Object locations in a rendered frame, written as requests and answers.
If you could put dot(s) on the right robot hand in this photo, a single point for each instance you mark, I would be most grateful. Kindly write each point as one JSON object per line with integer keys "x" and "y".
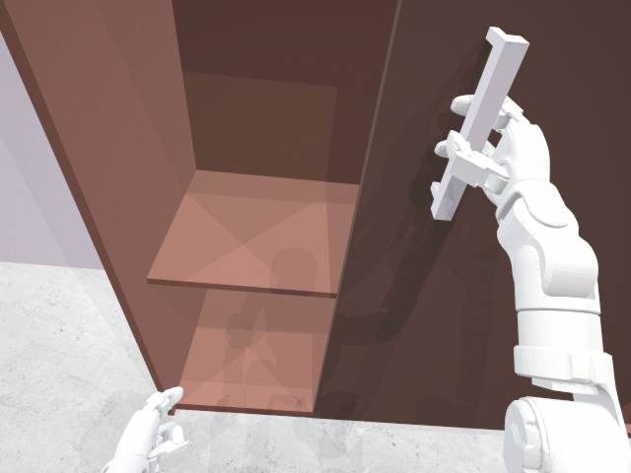
{"x": 522, "y": 153}

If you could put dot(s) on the robot right upper arm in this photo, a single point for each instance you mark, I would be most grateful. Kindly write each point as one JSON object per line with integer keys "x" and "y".
{"x": 558, "y": 436}

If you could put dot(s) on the left robot hand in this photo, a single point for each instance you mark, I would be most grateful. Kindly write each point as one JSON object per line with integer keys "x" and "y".
{"x": 162, "y": 446}

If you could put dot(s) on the right robot forearm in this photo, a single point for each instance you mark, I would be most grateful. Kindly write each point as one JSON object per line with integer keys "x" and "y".
{"x": 556, "y": 292}

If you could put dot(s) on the handle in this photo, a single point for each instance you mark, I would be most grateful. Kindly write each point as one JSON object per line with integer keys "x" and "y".
{"x": 504, "y": 61}

